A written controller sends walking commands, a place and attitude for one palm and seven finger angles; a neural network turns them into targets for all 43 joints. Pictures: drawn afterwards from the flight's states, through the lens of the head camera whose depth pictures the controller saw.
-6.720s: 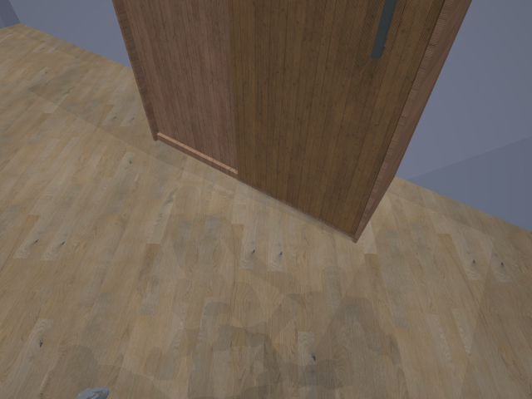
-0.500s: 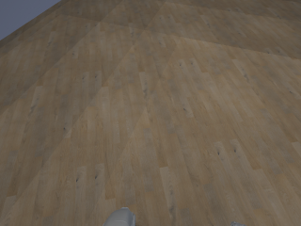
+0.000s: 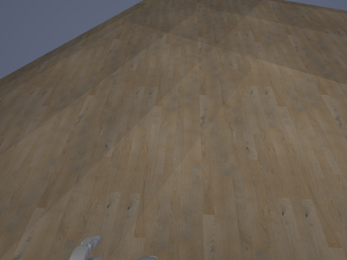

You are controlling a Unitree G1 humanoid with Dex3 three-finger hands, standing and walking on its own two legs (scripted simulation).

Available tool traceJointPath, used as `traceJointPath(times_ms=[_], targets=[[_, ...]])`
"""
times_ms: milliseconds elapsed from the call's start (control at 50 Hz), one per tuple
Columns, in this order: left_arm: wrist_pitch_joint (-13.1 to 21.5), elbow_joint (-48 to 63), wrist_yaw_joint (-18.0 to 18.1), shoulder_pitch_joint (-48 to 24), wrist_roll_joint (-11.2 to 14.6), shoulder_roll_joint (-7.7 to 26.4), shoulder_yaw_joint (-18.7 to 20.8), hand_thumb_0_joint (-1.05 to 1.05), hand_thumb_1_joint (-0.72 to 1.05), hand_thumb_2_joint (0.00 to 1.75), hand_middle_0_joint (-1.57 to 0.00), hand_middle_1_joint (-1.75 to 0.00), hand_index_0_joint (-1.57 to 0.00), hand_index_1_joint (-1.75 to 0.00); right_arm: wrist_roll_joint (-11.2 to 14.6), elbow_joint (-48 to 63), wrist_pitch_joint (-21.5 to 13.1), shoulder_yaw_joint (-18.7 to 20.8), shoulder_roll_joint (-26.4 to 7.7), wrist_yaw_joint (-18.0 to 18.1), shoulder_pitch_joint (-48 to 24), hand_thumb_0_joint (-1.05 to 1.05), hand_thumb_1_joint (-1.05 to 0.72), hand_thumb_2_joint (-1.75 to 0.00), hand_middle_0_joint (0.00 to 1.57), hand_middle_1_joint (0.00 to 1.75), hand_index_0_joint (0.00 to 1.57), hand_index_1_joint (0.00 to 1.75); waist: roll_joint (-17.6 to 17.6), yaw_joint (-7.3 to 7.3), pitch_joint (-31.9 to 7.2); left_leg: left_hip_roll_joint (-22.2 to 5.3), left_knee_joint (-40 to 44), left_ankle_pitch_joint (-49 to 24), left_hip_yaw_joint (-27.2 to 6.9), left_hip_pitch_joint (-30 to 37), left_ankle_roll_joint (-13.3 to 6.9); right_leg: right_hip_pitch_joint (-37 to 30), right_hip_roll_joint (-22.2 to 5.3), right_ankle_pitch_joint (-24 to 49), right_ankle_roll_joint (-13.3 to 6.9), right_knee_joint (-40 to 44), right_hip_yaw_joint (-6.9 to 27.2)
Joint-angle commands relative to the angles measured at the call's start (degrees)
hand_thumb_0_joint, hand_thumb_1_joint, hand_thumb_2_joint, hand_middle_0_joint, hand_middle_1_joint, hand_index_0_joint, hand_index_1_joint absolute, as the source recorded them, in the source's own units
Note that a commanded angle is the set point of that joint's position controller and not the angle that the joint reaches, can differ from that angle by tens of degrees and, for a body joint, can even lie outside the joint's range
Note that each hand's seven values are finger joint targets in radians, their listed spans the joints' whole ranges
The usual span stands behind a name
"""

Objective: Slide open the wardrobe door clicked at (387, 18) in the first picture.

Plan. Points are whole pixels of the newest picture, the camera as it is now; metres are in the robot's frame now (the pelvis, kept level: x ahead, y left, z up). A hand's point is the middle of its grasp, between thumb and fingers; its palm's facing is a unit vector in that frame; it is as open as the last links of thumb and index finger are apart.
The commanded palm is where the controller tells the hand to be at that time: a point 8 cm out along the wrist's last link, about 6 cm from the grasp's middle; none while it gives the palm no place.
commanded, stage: turn to face it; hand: right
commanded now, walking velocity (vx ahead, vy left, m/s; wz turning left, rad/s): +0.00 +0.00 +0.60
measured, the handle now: out of the picture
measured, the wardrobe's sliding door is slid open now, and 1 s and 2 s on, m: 0.00 0.00 0.00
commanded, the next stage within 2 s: none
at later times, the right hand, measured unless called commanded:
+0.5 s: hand (230, 249) +0.18 -0.12 -0.15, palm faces -0.29 +0.92 -0.27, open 7.4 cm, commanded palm none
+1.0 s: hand (226, 230) +0.23 -0.12 -0.16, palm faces -0.52 +0.83 -0.21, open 7.4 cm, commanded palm none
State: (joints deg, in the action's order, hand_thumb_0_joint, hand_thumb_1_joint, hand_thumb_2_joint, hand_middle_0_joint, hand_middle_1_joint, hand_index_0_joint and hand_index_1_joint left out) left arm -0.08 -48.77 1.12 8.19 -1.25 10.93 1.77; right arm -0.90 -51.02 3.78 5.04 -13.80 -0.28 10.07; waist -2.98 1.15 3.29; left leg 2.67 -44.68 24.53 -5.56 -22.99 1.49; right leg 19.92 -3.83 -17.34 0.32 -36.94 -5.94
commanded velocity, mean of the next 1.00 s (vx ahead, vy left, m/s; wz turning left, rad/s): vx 0.00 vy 0.00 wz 0.60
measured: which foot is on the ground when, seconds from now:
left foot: up 0.00-0.42, down 0.44-0.88, up 0.90-1.00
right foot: down 0.00-0.42, up 0.44-0.86, down 0.88-1.00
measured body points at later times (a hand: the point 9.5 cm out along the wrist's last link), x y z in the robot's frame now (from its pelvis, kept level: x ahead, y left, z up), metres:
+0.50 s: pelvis +0.01 +0.03 +0.00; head +0.04 +0.07 +0.45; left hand -0.06 +0.28 -0.16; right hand +0.19 -0.17 -0.12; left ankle -0.03 +0.13 -0.72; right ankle +0.02 -0.12 -0.69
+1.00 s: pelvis +0.04 +0.01 +0.01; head +0.08 +0.01 +0.46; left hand -0.01 +0.28 -0.10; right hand +0.25 -0.16 -0.14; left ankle -0.06 +0.10 -0.66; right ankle +0.10 -0.07 -0.72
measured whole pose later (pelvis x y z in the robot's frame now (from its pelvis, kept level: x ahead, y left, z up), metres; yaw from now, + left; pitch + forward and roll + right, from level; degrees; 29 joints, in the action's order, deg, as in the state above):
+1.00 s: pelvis +0.04 +0.01 +0.01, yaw +36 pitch +0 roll +1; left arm -0.6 -49.0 1.5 9.3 -1.5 10.9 1.2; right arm -1.2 -52.2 4.1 5.8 -15.6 -1.0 10.9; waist -3.2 1.3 3.7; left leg 3.3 -60.8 25.6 -3.7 -26.4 2.2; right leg 14.8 -3.5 -16.9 -1.1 -31.1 -7.3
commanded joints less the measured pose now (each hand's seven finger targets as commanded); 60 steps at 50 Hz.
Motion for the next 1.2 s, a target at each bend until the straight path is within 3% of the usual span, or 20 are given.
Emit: traceJointPath(times_ms=[0,60,260,320,360,380,400,420,460,500,540,740,820,840,860,880,920,980,1080,1180], targets=[[1.01,3.8,0.74,2.73,-0.39,11.2,2.66,0.0,0.9,0.9,-0.2,-0.3,-0.2,-0.3,-0.8,5.04,-1.57,2.32,-5.72,-0.88,0.45,0.0,-0.9,-0.9,0.2,0.3,0.2,0.3,12.83,-0.99,-1.96,-2.77,-27.05,2.3,1.87,-10.59,1.32,-6.23,-19.1,8.9,-5.76,21.6,16.57],[1.34,3.28,0.93,2.29,0.12,9.09,2.34,0.0,0.9,0.9,-0.2,-0.3,-0.2,-0.3,-0.43,3.5,-0.96,2.0,-4.12,-1.45,3.19,0.0,-0.9,-0.9,0.2,0.3,0.2,0.3,12.42,-0.33,-3.59,-4.1,-28.85,-4.04,3.88,-10.54,2.73,-9.97,-14.31,16.83,-3.82,19.98,4.97],[0.53,-2.03,0.11,9.89,-0.12,10.85,4.53,0.0,0.9,0.9,-0.2,-0.3,-0.2,-0.3,-0.16,4.98,-0.94,0.65,-1.58,-1.45,-3.12,0.0,-0.9,-0.9,0.2,0.3,0.2,0.3,14.55,-4.79,-4.5,-6.08,-6.39,2.33,10.41,-5.14,2.65,-17.47,-19.29,26.71,-6.91,16.21,-2.05],[0.36,-2.54,-0.25,8.98,-0.31,12.0,5.13,0.0,0.9,0.9,-0.2,-0.3,-0.2,-0.3,-0.09,4.69,-1.69,0.47,-0.97,-1.27,-1.93,0.0,-0.9,-0.9,0.2,0.3,0.2,0.3,16.77,-3.98,-5.64,-4.49,2.19,1.39,12.09,-0.75,0.96,-17.13,-19.56,28.87,-5.81,12.72,-4.1],[0.14,-2.64,-0.54,8.4,-0.01,11.77,5.27,0.0,0.9,0.9,-0.2,-0.3,-0.2,-0.3,-0.17,3.62,-2.3,0.63,-2.23,-0.9,1.4,0.0,-0.9,-0.9,0.2,0.3,0.2,0.3,14.5,-2.16,-6.89,-3.4,12.88,-7.9,13.48,6.84,-0.29,-14.46,-18.56,27.17,-2.74,7.03,-7.21],[0.0,-2.22,-0.7,8.23,0.31,10.8,5.15,0.0,0.9,0.9,-0.2,-0.3,-0.2,-0.3,-0.29,2.6,-2.86,1.1,-4.41,-0.49,5.1,0.0,-0.9,-0.9,0.2,0.3,0.2,0.3,9.83,0.16,-8.3,-5.2,20.33,-15.63,11.0,15.05,-1.48,-9.61,-17.01,22.61,0.11,-0.35,-8.92],[-0.34,-0.22,-1.0,8.2,0.62,6.76,4.02,0.0,0.9,0.9,-0.2,-0.3,-0.2,-0.3,-0.9,1.63,-3.75,2.23,-11.41,0.28,8.24,0.0,-0.9,-0.9,0.2,0.3,0.2,0.3,-9.23,2.03,-8.67,-18.32,25.0,-30.94,-7.58,26.25,-6.72,7.01,-10.27,-2.22,3.85,-12.83,-10.63],[-1.06,2.4,-0.75,4.95,0.46,5.37,3.08,0.0,0.9,0.9,-0.2,-0.3,-0.2,-0.3,0.09,0.89,-3.53,2.84,-15.17,0.95,10.73,0.0,-0.9,-0.9,0.2,0.3,0.2,0.3,-13.78,3.31,-8.62,-27.13,24.2,-47.92,-16.61,24.54,-12.46,15.25,-4.97,-20.85,5.24,-23.75,-3.69],[-1.82,2.18,0.23,1.69,0.5,6.38,3.24,0.0,0.9,0.9,-0.2,-0.3,-0.2,-0.3,0.33,1.32,-2.93,3.08,-12.76,1.72,6.34,0.0,-0.9,-0.9,0.2,0.3,0.2,0.3,-11.68,2.34,-6.06,-22.59,25.2,-37.1,-15.12,19.28,-12.91,16.95,-5.19,-15.4,4.52,-30.09,4.32],[-1.81,0.32,-0.09,3.24,-0.06,7.0,3.46,0.0,0.9,0.9,-0.2,-0.3,-0.2,-0.3,0.16,2.83,-3.12,1.66,-8.75,1.51,0.38,0.0,-0.9,-0.9,0.2,0.3,0.2,0.3,-6.22,-0.81,-4.33,-16.99,23.86,-35.33,-7.14,16.84,-10.95,15.01,-5.4,-7.01,5.28,-28.68,4.51],[-2.03,-0.65,-0.16,4.37,-0.08,6.96,3.4,0.0,0.9,0.9,-0.2,-0.3,-0.2,-0.3,0.18,2.95,-3.51,1.19,-8.44,1.21,0.02,0.0,-0.9,-0.9,0.2,0.3,0.2,0.3,-5.45,-1.38,-4.69,-15.16,23.58,-38.54,-5.35,15.01,-10.23,12.18,-4.31,-4.89,5.9,-26.33,3.7],[-1.24,2.42,0.17,0.02,0.7,7.11,2.75,0.0,0.9,0.9,-0.2,-0.3,-0.2,-0.3,-0.29,3.48,-2.85,1.89,-10.91,1.07,0.26,0.0,-0.9,-0.9,0.2,0.3,0.2,0.3,-5.41,-0.37,-6.47,-13.76,21.95,-36.69,-14.14,15.04,-12.44,5.59,0.34,-6.57,5.14,-9.16,3.88],[-0.42,1.32,0.79,6.25,1.1,7.59,2.7,0.0,0.9,0.9,-0.2,-0.3,-0.2,-0.3,0.18,4.42,-2.24,1.92,-10.59,1.05,-3.05,0.0,-0.9,-0.9,0.2,0.3,0.2,0.3,-5.64,-3.49,-8.03,-10.58,16.41,-36.58,-15.2,10.72,-8.47,-6.61,1.72,2.71,3.91,9.17,3.07],[0.1,0.99,1.03,7.96,0.93,9.58,2.96,0.0,0.9,0.9,-0.2,-0.3,-0.2,-0.3,0.63,4.99,-2.04,1.51,-8.61,0.91,-2.74,0.0,-0.9,-0.9,0.2,0.3,0.2,0.3,-0.43,-4.05,-9.11,-6.8,11.84,-29.93,-12.81,4.73,-5.76,-14.51,-2.44,7.12,2.33,15.72,6.6],[0.29,1.75,0.85,8.0,0.34,14.29,3.75,0.0,0.9,0.9,-0.2,-0.3,-0.2,-0.3,0.93,5.67,-1.82,0.96,-5.13,0.44,-0.48,0.0,-0.9,-0.9,0.2,0.3,0.2,0.3,14.95,-3.42,-9.83,0.86,2.16,-8.26,-5.53,-5.22,-2.11,-20.53,-15.52,14.93,-2.14,19.16,19.85],[0.01,2.79,0.66,7.37,0.14,16.42,3.99,0.0,0.9,0.9,-0.2,-0.3,-0.2,-0.3,0.2,5.89,-1.82,1.06,-5.16,0.13,1.01,0.0,-0.9,-0.9,0.2,0.3,0.2,0.3,20.71,-2.75,-8.24,1.26,-11.72,10.28,1.27,-8.92,0.23,-17.55,-24.75,17.39,-7.29,21.03,25.63],[0.38,3.68,1.06,2.87,-0.18,11.96,2.69,0.0,0.9,0.9,-0.2,-0.3,-0.2,-0.3,-0.59,4.2,-1.35,2.22,-7.36,-0.47,0.22,0.0,-0.9,-0.9,0.2,0.3,0.2,0.3,14.73,-1.33,-3.24,-1.65,-23.85,4.57,-0.04,-8.06,1.28,-8.71,-19.38,14.68,-6.87,21.39,18.95],[0.73,3.91,0.95,1.5,-0.15,10.2,2.35,0.0,0.9,0.9,-0.2,-0.3,-0.2,-0.3,-0.35,3.64,-0.83,1.77,-5.39,-1.5,0.92,0.0,-0.9,-0.9,0.2,0.3,0.2,0.3,11.21,-0.75,-2.41,-3.26,-26.14,-1.36,3.02,-8.61,2.52,-9.87,-14.26,19.4,-5.59,19.9,7.62],[0.54,1.22,0.56,6.82,-0.01,11.4,3.56,0.0,0.9,0.9,-0.2,-0.3,-0.2,-0.3,-0.07,4.99,-0.43,1.0,-3.44,-1.72,-2.48,0.0,-0.9,-0.9,0.2,0.3,0.2,0.3,11.73,-3.19,-3.53,-5.58,-15.55,0.81,6.75,-8.27,3.31,-15.9,-16.54,23.9,-7.7,18.01,4.09],[0.14,-0.81,-0.05,8.22,-0.28,12.9,4.71,0.0,0.9,0.9,-0.2,-0.3,-0.2,-0.3,-0.07,5.39,-1.34,0.3,-2.2,-1.78,-4.28,0.0,-0.9,-0.9,0.2,0.3,0.2,0.3,15.61,-4.41,-4.82,-4.44,-1.21,1.93,10.98,-2.04,2.07,-16.98,-17.49,31.01,-6.84,13.33,-1.04]])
